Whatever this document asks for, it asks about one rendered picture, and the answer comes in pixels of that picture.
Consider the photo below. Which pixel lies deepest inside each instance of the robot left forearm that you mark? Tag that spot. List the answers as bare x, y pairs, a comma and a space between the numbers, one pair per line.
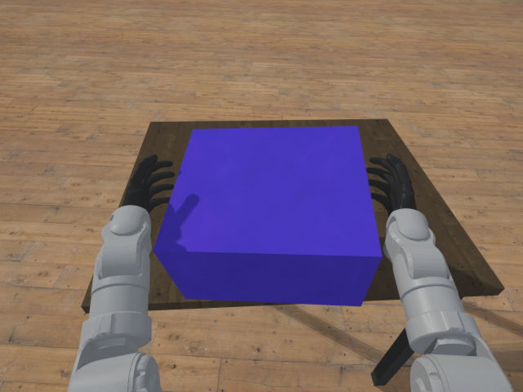
118, 322

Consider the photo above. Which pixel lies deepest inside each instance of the left robot upper arm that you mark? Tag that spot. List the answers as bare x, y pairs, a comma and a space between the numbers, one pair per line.
136, 372

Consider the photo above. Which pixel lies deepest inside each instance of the robot left hand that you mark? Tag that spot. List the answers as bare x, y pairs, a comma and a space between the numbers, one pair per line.
139, 192

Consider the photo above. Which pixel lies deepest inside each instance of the robot right hand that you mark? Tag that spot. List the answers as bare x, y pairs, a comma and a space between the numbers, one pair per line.
399, 189

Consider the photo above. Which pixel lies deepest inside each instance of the robot right forearm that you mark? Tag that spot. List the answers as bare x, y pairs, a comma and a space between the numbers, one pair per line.
437, 322

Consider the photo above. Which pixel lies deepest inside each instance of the right robot upper arm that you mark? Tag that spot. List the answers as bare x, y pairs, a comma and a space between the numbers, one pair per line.
456, 373

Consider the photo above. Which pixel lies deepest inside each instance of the table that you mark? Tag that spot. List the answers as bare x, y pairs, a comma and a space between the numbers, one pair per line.
471, 273

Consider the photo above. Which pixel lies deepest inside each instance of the carton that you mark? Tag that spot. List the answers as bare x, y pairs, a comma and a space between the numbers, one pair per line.
272, 214

